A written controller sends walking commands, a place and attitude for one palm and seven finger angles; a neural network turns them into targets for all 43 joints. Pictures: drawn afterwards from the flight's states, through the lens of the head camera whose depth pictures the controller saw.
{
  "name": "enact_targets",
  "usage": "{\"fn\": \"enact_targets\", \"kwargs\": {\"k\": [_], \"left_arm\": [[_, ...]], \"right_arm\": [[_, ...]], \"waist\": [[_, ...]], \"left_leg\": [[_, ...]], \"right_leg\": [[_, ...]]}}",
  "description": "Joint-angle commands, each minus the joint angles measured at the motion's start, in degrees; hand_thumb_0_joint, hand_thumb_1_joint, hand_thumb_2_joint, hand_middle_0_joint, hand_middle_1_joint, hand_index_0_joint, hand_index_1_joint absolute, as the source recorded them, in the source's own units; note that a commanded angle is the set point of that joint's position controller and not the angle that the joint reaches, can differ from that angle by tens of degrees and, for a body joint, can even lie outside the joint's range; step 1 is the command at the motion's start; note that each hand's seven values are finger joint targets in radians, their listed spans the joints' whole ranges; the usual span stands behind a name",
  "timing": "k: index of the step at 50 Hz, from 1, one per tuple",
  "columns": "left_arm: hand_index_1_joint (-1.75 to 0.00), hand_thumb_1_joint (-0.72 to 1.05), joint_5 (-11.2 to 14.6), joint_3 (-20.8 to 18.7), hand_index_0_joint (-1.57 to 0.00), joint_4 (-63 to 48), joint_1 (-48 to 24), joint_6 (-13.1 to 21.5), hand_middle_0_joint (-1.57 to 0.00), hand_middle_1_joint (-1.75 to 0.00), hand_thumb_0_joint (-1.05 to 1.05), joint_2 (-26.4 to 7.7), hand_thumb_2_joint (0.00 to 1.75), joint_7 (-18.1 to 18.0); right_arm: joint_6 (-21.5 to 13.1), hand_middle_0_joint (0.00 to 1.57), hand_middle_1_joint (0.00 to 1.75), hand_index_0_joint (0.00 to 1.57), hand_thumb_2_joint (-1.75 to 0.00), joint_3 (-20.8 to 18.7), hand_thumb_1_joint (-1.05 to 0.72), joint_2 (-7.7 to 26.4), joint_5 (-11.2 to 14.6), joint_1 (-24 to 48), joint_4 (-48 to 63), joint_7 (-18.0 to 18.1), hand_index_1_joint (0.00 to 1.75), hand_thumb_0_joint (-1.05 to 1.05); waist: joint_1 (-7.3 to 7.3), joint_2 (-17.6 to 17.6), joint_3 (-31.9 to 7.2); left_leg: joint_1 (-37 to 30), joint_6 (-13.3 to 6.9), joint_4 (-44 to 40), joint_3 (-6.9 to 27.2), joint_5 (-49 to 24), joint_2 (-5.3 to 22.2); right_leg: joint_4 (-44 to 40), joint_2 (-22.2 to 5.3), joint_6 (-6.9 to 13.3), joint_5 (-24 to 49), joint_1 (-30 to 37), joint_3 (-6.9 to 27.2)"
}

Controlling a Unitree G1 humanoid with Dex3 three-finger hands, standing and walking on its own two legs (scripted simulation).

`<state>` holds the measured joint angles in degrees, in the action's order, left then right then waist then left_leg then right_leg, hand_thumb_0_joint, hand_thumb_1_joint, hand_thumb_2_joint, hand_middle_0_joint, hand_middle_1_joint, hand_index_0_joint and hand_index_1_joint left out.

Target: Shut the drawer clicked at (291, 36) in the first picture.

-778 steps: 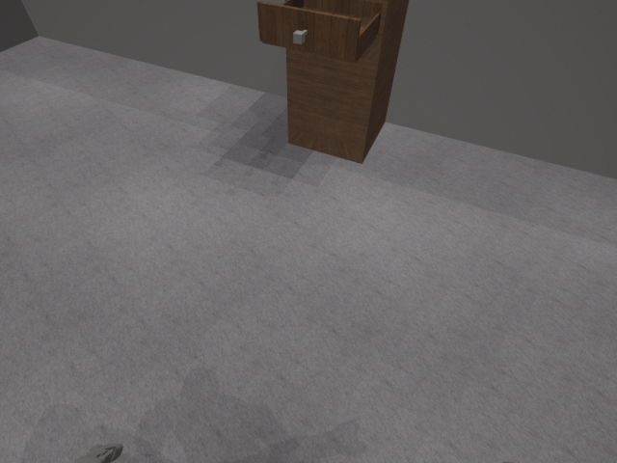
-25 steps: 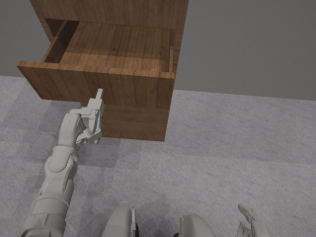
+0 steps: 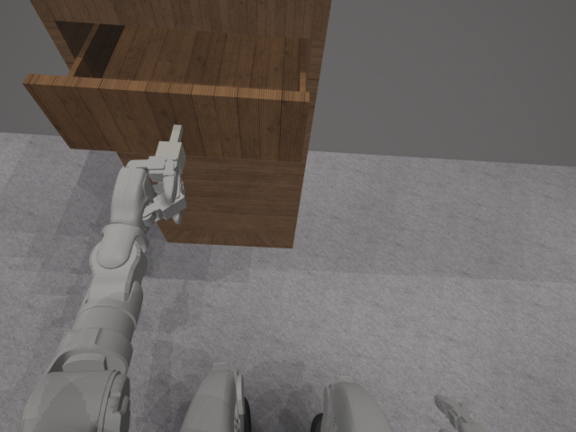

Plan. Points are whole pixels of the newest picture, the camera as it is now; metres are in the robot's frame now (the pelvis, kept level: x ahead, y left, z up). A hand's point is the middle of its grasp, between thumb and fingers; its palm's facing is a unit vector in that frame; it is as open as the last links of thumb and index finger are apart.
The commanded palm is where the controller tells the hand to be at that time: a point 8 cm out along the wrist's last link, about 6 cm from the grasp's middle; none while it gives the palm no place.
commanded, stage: push the drawer shut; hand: left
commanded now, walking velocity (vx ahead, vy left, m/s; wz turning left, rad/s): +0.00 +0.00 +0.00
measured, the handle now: (173, 147) +0.50 +0.17 +0.05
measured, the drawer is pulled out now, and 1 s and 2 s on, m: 0.14 0.02 0.00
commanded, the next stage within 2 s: pull the fist back off the drawer in 1.38 s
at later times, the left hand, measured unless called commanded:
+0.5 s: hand (187, 159) +0.49 +0.15 +0.04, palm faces -0.05 -1.00 -0.05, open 3.0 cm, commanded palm +0.49 +0.20 +0.05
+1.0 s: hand (191, 130) +0.54 +0.15 +0.04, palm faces -0.05 -1.00 -0.05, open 3.1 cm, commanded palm +0.55 +0.19 +0.05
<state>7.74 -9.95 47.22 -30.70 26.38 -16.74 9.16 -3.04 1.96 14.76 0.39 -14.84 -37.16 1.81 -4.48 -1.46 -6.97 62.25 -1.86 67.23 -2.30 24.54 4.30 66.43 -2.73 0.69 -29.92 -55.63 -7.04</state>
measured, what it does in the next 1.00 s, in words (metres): stands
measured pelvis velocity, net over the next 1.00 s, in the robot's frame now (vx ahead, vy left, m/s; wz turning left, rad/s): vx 0.00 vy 0.00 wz -0.04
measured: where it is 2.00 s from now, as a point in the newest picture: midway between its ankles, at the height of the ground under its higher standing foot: outside the picture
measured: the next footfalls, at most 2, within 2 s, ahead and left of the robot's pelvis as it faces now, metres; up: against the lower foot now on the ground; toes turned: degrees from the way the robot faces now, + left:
none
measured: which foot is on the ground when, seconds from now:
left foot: down 0.00-1.00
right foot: down 0.00-1.00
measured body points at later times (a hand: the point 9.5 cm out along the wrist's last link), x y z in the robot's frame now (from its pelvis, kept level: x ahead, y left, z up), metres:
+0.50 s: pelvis +0.00 -0.01 -0.01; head +0.14 +0.01 +0.42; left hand +0.48 +0.21 +0.04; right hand +0.04 -0.28 -0.13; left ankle +0.07 +0.10 -0.64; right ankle +0.02 -0.12 -0.64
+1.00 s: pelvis +0.00 +0.00 -0.02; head +0.16 +0.02 +0.40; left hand +0.54 +0.21 +0.05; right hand +0.00 -0.27 -0.13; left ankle +0.07 +0.10 -0.64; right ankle +0.02 -0.12 -0.64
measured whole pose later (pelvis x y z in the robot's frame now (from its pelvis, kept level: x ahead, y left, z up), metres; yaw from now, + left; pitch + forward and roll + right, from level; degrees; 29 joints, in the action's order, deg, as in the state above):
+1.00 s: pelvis +0.00 +0.00 -0.02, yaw -2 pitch +27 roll -5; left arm 2.4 -20.4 68.5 -56.8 23.7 -29.9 11.6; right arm 0.2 2.9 15.2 -2.0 -19.8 -37.7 -0.1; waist -11.3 -2.5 -7.1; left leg 73.6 -1.7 72.7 -0.9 26.2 6.4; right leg 70.0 -0.6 1.1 -30.4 -66.2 -7.6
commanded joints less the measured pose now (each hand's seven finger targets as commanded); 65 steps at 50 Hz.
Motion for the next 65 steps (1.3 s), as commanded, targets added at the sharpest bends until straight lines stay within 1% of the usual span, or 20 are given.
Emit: {"fn": "enact_targets", "kwargs": {"k": [1,3,9,12,14,26,29,31,33,37,38,39,43,45,47,49,53,56,58,65], "left_arm": [[-1.6,0.9,0.8,-3.7,-1.4,-9.5,-31.6,4.0,-1.4,-1.6,0.0,-10.5,0.9,-0.4],[-1.6,0.9,0.6,-4.9,-1.4,-8.3,-33.4,4.4,-1.4,-1.6,0.0,-12.0,0.9,0.1],[-1.6,0.9,0.3,-3.5,-1.4,-6.1,-38.6,4.7,-1.4,-1.6,0.0,-10.5,0.9,0.5],[-1.6,0.9,0.2,-6.7,-1.4,-2.2,-39.5,4.5,-1.4,-1.6,0.0,-14.6,0.9,0.6],[-1.6,0.9,0.0,-6.9,-1.4,-2.9,-40.9,4.8,-1.4,-1.6,0.0,-15.0,0.9,1.1],[-1.6,0.9,-1.2,-8.5,-1.4,2.6,-47.7,3.3,-1.4,-1.6,0.0,-18.6,0.9,1.8],[-1.6,0.9,-1.5,-10.2,-1.4,1.3,-49.9,3.6,-1.4,-1.6,0.0,-21.0,0.9,1.7],[-1.6,0.9,-1.6,-9.2,-1.4,2.2,-49.9,3.3,-1.4,-1.6,0.0,-19.5,0.9,1.8],[-1.6,0.9,-1.8,-9.8,-1.4,4.7,-51.5,2.6,-1.4,-1.6,0.0,-20.9,0.9,1.7],[-1.6,0.9,-2.3,-13.0,-1.4,5.0,-53.3,2.4,-1.4,-1.6,0.0,-25.9,0.9,1.8],[-1.6,0.9,-2.5,-11.2,-1.4,4.4,-54.4,2.4,-1.4,-1.6,0.0,-24.0,0.9,2.0],[-1.6,0.9,-2.4,-11.0,-1.4,5.0,-54.7,2.2,-1.4,-1.6,0.0,-23.2,0.9,2.0],[-1.6,0.9,-3.0,-11.5,-1.4,6.2,-57.0,1.7,-1.4,-1.6,0.0,-24.2,0.9,1.4],[-1.6,0.9,-3.6,-13.1,-1.4,7.2,-57.3,1.3,-1.4,-1.6,0.0,-26.9,0.9,1.1],[-1.6,0.9,-3.8,-11.5,-1.4,6.2,-60.1,1.3,-1.4,-1.6,0.0,-25.1,0.9,1.1],[-1.6,0.9,-4.3,-12.2,-1.4,5.6,-60.4,1.4,-1.4,-1.6,0.0,-26.2,0.9,0.8],[-1.6,0.9,-5.3,-11.4,-1.4,8.2,-63.4,0.5,-1.4,-1.6,0.0,-26.1,0.9,0.1],[-1.6,0.9,-6.0,-11.5,-1.4,8.4,-65.7,0.1,-1.4,-1.6,0.0,-27.3,0.9,-0.4],[-1.6,0.9,-6.3,-12.2,-1.4,7.0,-67.4,0.5,-1.4,-1.6,0.0,-28.4,0.9,-0.6],[-1.6,0.9,-6.9,-11.5,-1.4,11.1,-70.6,-1.1,-1.4,-1.6,0.0,-29.5,0.9,-0.9]], "right_arm": [[-0.9,0.2,0.3,0.2,-0.9,-3.7,-0.9,9.5,0.2,-5.0,4.4,0.6,0.3,0.0],[-0.8,0.2,0.3,0.2,-0.9,-3.8,-0.9,9.7,0.1,-5.7,4.1,0.5,0.3,0.0],[0.0,0.2,0.3,0.2,-0.9,-4.1,-0.9,9.6,-0.2,-7.4,3.4,0.0,0.3,0.0],[0.5,0.2,0.3,0.2,-0.9,-3.9,-0.9,10.0,-0.3,-8.2,3.0,0.1,0.3,0.0],[0.7,0.2,0.3,0.2,-0.9,-3.9,-0.9,9.8,-0.3,-8.4,3.2,0.0,0.3,0.0],[1.9,0.2,0.3,0.2,-0.9,-3.7,-0.9,10.4,-0.7,-11.2,2.2,-0.4,0.3,0.0],[1.9,0.2,0.3,0.2,-0.9,-3.8,-0.9,10.7,-1.1,-12.2,2.2,-0.5,0.3,0.0],[2.0,0.2,0.3,0.2,-0.9,-3.7,-0.9,10.4,-1.2,-12.5,2.2,-0.8,0.3,0.0],[2.2,0.2,0.3,0.2,-0.9,-3.6,-0.9,10.8,-1.2,-13.1,1.6,-0.8,0.3,0.0],[2.2,0.2,0.3,0.2,-0.9,-3.3,-0.9,11.1,-1.4,-13.6,2.0,-0.7,0.3,0.0],[2.2,0.2,0.3,0.2,-0.9,-3.2,-0.9,10.9,-1.4,-13.5,2.0,-0.8,0.3,0.0],[2.2,0.2,0.3,0.2,-0.9,-3.3,-0.9,10.8,-1.5,-13.8,1.8,-0.9,0.3,0.0],[2.5,0.2,0.3,0.2,-0.9,-3.3,-0.9,11.4,-1.9,-14.9,1.4,-1.1,0.3,0.0],[2.7,0.2,0.3,0.2,-0.9,-3.1,-0.9,11.6,-2.0,-15.3,1.4,-1.1,0.3,0.0],[2.6,0.2,0.3,0.2,-0.9,-3.1,-0.9,11.4,-2.2,-15.6,1.2,-1.3,0.3,0.0],[2.9,0.2,0.3,0.2,-0.9,-3.2,-0.9,11.6,-2.4,-16.0,1.2,-1.4,0.3,0.0],[3.3,0.2,0.3,0.2,-0.9,-3.0,-0.9,11.9,-2.6,-16.8,0.6,-1.6,0.3,0.0],[3.4,0.2,0.3,0.2,-0.9,-2.8,-0.9,12.1,-2.8,-17.3,0.5,-1.5,0.3,0.0],[3.3,0.2,0.3,0.2,-0.9,-2.9,-0.9,12.3,-3.2,-17.8,0.4,-1.6,0.3,0.0],[3.2,0.2,0.3,0.2,-0.9,-2.2,-0.9,12.7,-3.0,-18.3,0.2,-1.3,0.3,0.0]], "waist": [[-3.99,-2.7,-22.8],[-4.05,-3.7,-23.8],[-5.18,-5.7,-26.5],[-5.82,-1.9,-24.0],[-5.45,-4.2,-26.6],[-7.74,-5.5,-25.9],[-7.21,-8.1,-29.4],[-7.58,-7.7,-29.6],[-8.92,-5.6,-26.9],[-8.34,-6.8,-28.6],[-8.72,-9.7,-29.5],[-9.02,-9.3,-29.1],[-9.94,-9.3,-29.7],[-9.57,-9.2,-29.7],[-10.51,-10.6,-30.2],[-10.07,-12.4,-32.2],[-12.01,-11.1,-29.4],[-12.31,-12.1,-29.7],[-12.3,-14.1,-32.5],[-14.37,-11.7,-28.6]], "left_leg": [[-22.3,0.6,-8.6,6.1,-1.5,-2.8],[-23.1,0.6,-8.1,6.3,-2.7,-2.6],[-25.2,0.5,-7.1,6.7,-5.6,-2.5],[-20.0,-0.1,-6.0,5.7,-4.0,-2.5],[-20.8,0.0,-5.7,5.5,-4.9,-2.6],[-18.9,-0.3,-4.1,5.8,-5.3,-2.1],[-21.5,-0.2,-3.9,6.3,-7.7,-1.9],[-21.6,-0.2,-3.6,6.2,-8.7,-1.9],[-19.5,-0.5,-3.2,6.3,-7.7,-1.7],[-16.9,-0.7,-2.2,5.9,-7.2,-1.7],[-19.0,-0.5,-2.4,6.1,-8.2,-1.8],[-19.3,-0.4,-2.2,6.1,-8.3,-1.7],[-20.7,-0.4,-2.1,7.1,-9.1,-1.3],[-19.3,-0.4,-1.9,7.1,-8.8,-1.3],[-20.6,-0.4,-1.7,7.5,-9.6,-1.3],[-22.7,-0.2,-1.6,7.9,-11.7,-1.1],[-21.5,-0.2,-1.7,8.6,-9.1,-0.8],[-21.0,-0.2,-1.8,9.0,-7.7,-0.8],[-23.7,-0.1,-1.6,9.6,-9.7,-0.7],[-18.0,-0.5,-1.3,9.5,-3.4,-0.7]], "right_leg": [[-11.0,3.7,0.5,4.9,0.9,4.5],[-10.5,3.9,0.7,5.6,0.3,4.5],[-9.7,4.1,0.6,7.4,-1.7,4.3],[-10.4,4.3,0.3,6.6,0.1,5.3],[-10.1,4.3,0.4,7.0,0.5,5.5],[-9.5,4.9,0.3,7.1,-2.2,5.6],[-8.7,5.0,0.6,8.3,-2.7,5.1],[-8.9,5.1,0.5,9.1,-2.5,5.1],[-9.0,5.3,0.3,8.5,-3.6,5.0],[-8.4,5.4,0.4,8.0,-2.0,5.8],[-8.3,5.4,0.5,8.5,-3.5,5.5],[-8.4,5.4,0.5,8.6,-4.1,5.3],[-7.6,5.6,0.5,8.6,-6.7,4.4],[-7.5,5.6,0.5,8.3,-6.0,4.6],[-7.1,5.6,0.6,8.8,-7.3,4.3],[-6.9,5.7,0.7,9.8,-7.6,4.0],[-7.0,5.8,0.5,8.1,-10.6,3.6],[-6.6,5.8,0.7,7.2,-10.9,3.4],[-6.2,5.8,0.8,8.1,-11.9,3.3],[-6.7,5.9,0.5,4.8,-13.2,3.6]]}}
